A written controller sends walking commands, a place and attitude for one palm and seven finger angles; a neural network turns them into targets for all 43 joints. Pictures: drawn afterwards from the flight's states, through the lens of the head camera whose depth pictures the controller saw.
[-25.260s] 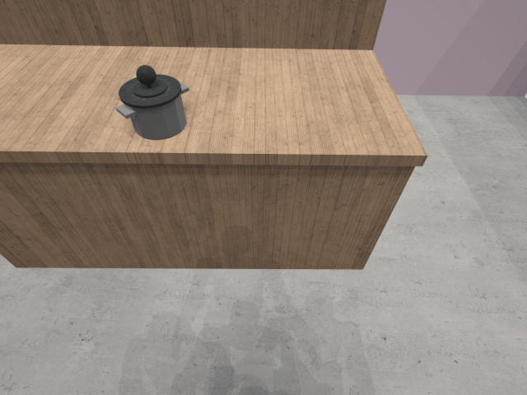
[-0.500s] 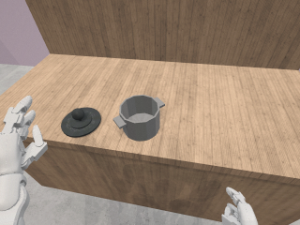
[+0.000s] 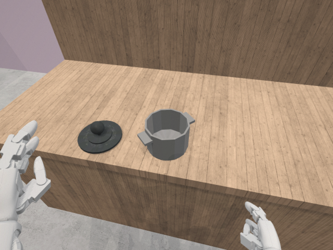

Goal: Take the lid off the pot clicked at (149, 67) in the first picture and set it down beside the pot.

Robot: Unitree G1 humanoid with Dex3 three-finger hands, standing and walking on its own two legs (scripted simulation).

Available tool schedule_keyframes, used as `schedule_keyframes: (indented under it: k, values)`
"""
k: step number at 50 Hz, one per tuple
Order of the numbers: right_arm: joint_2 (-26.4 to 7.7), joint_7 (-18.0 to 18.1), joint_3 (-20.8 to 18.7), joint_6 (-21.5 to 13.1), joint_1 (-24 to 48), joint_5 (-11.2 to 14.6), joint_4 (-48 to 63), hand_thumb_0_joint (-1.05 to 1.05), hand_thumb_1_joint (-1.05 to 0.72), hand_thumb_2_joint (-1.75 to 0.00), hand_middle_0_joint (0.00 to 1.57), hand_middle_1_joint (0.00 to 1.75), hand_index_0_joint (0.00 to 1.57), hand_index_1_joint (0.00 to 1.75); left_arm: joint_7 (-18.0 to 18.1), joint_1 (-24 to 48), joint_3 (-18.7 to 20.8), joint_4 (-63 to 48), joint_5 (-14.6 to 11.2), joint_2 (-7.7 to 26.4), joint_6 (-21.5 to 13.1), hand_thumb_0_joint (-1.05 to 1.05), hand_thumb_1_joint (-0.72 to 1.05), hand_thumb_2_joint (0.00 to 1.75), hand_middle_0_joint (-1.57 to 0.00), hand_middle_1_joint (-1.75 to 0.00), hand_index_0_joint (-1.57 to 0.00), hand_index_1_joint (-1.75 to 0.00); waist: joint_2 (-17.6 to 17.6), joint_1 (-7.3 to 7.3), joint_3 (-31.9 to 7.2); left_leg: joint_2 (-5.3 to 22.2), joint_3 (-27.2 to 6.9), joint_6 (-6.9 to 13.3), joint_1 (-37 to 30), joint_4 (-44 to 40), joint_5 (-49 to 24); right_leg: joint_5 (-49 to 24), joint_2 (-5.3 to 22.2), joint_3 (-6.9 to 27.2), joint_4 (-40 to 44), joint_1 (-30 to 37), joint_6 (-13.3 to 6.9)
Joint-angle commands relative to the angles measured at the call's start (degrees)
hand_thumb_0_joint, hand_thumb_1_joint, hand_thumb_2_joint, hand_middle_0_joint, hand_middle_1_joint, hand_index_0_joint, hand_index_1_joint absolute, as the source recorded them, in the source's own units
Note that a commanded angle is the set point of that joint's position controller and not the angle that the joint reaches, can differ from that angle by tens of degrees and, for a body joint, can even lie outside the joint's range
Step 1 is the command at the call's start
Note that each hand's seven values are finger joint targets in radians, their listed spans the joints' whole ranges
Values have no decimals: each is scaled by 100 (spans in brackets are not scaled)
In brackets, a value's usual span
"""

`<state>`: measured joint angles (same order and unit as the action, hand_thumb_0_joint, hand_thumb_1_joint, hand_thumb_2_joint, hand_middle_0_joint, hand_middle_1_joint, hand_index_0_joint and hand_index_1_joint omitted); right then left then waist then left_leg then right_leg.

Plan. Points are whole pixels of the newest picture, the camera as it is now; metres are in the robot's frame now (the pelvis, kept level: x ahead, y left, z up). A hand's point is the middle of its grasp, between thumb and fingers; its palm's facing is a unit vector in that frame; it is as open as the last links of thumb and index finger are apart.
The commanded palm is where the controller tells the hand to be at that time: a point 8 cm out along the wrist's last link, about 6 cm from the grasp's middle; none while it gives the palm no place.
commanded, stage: step back with the hand held close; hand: left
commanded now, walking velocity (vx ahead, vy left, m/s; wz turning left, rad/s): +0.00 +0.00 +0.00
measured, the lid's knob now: (97, 127) +0.50 +0.32 -0.03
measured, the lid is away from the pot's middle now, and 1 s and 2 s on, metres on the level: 0.25 0.25 0.25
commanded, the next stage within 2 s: stop stepping back and stand still in 1.74 s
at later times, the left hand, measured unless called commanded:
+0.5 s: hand (42, 187) +0.17 +0.25 +0.15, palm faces +0.23 -0.80 -0.55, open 7.4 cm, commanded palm +0.11 +0.30 +0.18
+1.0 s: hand (24, 215) +0.12 +0.25 +0.16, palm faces +0.34 -0.81 -0.48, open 7.4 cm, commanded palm +0.05 +0.28 +0.18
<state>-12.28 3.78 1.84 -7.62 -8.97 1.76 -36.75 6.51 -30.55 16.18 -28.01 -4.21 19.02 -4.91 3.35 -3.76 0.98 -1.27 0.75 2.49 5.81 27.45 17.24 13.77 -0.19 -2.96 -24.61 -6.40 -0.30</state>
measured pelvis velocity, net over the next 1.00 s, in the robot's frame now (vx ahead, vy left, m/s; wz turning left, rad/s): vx -0.08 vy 0.01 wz -0.02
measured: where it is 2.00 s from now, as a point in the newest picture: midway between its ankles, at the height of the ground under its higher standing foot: outside the picture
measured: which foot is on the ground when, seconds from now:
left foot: down 0.00-1.00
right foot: down 0.00-1.00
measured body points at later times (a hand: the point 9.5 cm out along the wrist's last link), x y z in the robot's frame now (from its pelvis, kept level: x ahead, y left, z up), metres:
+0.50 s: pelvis -0.03 +0.02 -0.01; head +0.01 +0.04 +0.44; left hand +0.15 +0.29 +0.18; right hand +0.14 -0.23 -0.08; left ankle -0.02 +0.09 -0.74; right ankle +0.00 -0.12 -0.74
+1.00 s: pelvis -0.08 +0.01 -0.02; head -0.05 +0.03 +0.43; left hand +0.10 +0.29 +0.18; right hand +0.10 -0.23 -0.08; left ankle -0.02 +0.09 -0.74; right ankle +0.00 -0.12 -0.74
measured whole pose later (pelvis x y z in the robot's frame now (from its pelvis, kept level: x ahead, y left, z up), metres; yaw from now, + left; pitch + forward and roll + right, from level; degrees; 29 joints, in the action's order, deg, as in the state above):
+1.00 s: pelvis -0.08 +0.01 -0.02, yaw -1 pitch -1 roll -1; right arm -10.7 3.1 -0.6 -5.5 -10.8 1.4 -30.4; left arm 8.5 -35.1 24.7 -36.6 -2.4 25.2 -13.9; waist -2.5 0.2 3.9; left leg -1.4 2.9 3.5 23.0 39.0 15.4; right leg 12.3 2.0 -3.2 -36.9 -23.8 0.4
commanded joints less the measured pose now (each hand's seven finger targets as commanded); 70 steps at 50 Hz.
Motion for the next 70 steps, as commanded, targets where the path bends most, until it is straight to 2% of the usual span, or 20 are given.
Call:
schedule_keyframes:
  k: [1,2,3,5,8,14,19,26,30,34,42,47,50,54,56,58,61,65,67,70]
  values:
    - [-658,30,-224,-274,796,-29,961,0,-90,-90,20,30,20,30,118,372,636,-1195,23,944,-344,0,90,90,-20,-30,-20,-30,20,61,-271,464,-326,-100,81,-505,-1307,-762,225,55,347,-155,-197]
    - [-697,25,-233,-284,791,-25,955,0,-90,-90,20,30,20,30,131,466,765,-1467,21,1171,-374,0,90,90,-20,-30,-20,-30,117,64,-400,480,-362,-121,47,-489,-1373,-831,212,103,299,-79,-210]
    - [-742,66,-216,-142,668,-39,1182,0,-90,-90,20,30,20,30,154,1634,1758,-2024,-28,2080,-741,0,90,90,-20,-30,-20,-30,-163,212,310,540,-405,65,465,-530,-671,-1153,460,946,653,-593,-182]
    - [-669,57,-283,-44,543,-107,1011,0,-90,-90,20,30,20,30,53,753,1233,-947,36,1275,-788,0,90,90,-20,-30,-20,-30,-899,290,362,508,-393,68,410,-335,-559,-1116,636,1107,782,-693,-169]
    - [-732,-20,-316,0,592,-106,1119,0,-90,-90,20,30,20,30,-32,310,891,-1270,84,960,-969,0,90,90,-20,-30,-20,-30,-44,323,-309,663,-391,110,317,-451,-1357,-1893,674,863,278,-203,-97]
    - [-710,-146,-507,151,571,-77,1408,0,-90,-90,20,30,20,30,32,-833,1397,-1809,179,1353,-1131,0,90,90,-20,-30,-20,-30,95,308,-1158,1044,-663,145,381,-288,-3273,-2060,593,457,-404,70,4]
    - [-660,-122,-571,184,448,-57,1505,0,-90,-90,20,30,20,30,94,-1101,1590,-2142,112,1513,-1175,0,90,90,-20,-30,-20,-30,511,341,-1081,1291,-832,146,629,-288,-3603,-694,516,272,-840,-304,33]
    - [-719,-47,-602,98,252,-31,1406,0,-90,-90,20,30,20,30,156,-812,1436,-1933,80,1341,-1158,0,90,90,-20,-30,-20,-30,247,406,-641,1311,-906,198,1494,-228,-2004,-508,602,388,-954,-257,-21]
    - [-706,-15,-595,120,220,13,1415,0,-90,-90,20,30,20,30,192,-621,1337,-1832,62,1294,-1141,0,90,90,-20,-30,-20,-30,-366,452,-581,895,-804,102,1667,196,-554,-1022,886,888,-564,-567,-219]
    - [-689,-8,-598,164,124,-20,1444,0,-90,-90,20,30,20,30,263,-430,1304,-1854,94,1352,-1162,0,90,90,-20,-30,-20,-30,-794,541,-400,514,-713,44,1572,667,811,36,1277,1533,239,-1267,-483]
    - [-689,54,-503,10,412,4,1570,0,-90,-90,20,30,20,30,386,-475,1498,-1969,259,1479,-1279,0,90,90,-20,-30,-20,-30,711,467,-293,1323,-1403,343,3068,-988,1318,161,379,412,-1277,-116,-5]
    - [-687,-20,-571,-79,225,-64,1450,0,-90,-90,20,30,20,30,307,-452,1423,-2058,192,1415,-1280,0,90,90,-20,-30,-20,-30,279,450,-612,1427,-1208,303,2525,-456,-331,-123,490,461,-1425,-303,-10]
    - [-701,-58,-558,-51,216,-73,1443,0,-90,-90,20,30,20,30,298,-291,1379,-2091,165,1337,-1279,0,90,90,-20,-30,-20,-30,311,468,-426,1500,-1162,341,3046,-429,524,243,531,499,-1595,-238,-47]
    - [-659,-65,-605,37,107,-40,1457,0,-90,-90,20,30,20,30,342,-185,1469,-2040,181,1446,-1301,0,90,90,-20,-30,-20,-30,-573,518,-316,786,-720,135,3000,486,1915,618,1054,1403,-441,-882,-329]
    - [-669,-122,-652,107,-8,-107,1376,0,-90,-90,20,30,20,30,386,-208,1446,-2055,138,1499,-1276,0,90,90,-20,-30,-20,-30,-969,551,-374,440,-570,-32,2267,1427,1702,1433,1698,2196,678,-1589,-688]
    - [-580,-188,-641,233,-53,-120,1291,0,-90,-90,20,30,20,30,415,-436,1441,-2050,94,1507,-1241,0,90,90,-20,-30,-20,-30,-1149,576,-748,292,-463,-88,1677,1870,1051,647,2037,2108,796,-1439,-859]
    - [-601,-194,-633,315,167,-70,1356,0,-90,-90,20,30,20,30,402,-671,1456,-2153,94,1501,-1268,0,90,90,-20,-30,-20,-30,-820,569,-661,536,-753,36,1581,1034,1110,519,1663,1378,348,-1516,-611]
    - [-608,-71,-556,6,401,-30,1511,0,-90,-90,20,30,20,30,436,-503,1596,-2327,229,1546,-1421,0,90,90,-20,-30,-20,-30,1314,581,-265,1980,-1820,555,3631,-1292,1714,1158,133,282,-2667,-488,-17]
    - [-564,-72,-678,-158,213,21,1381,0,-90,-90,20,30,20,30,410,-384,1647,-2450,114,1614,-1441,0,90,90,-20,-30,-20,-30,888,565,-548,2124,-1556,477,2964,-1181,860,1660,65,517,-3218,-920,25]
    - [-617,-147,-716,-328,-58,-105,1083,0,-90,-90,20,30,20,30,319,-436,1492,-2441,65,1312,-1420,0,90,90,-20,-30,-20,-30,774,495,-748,1983,-1285,478,1326,-360,-1282,1466,169,456,-1863,-1536,103]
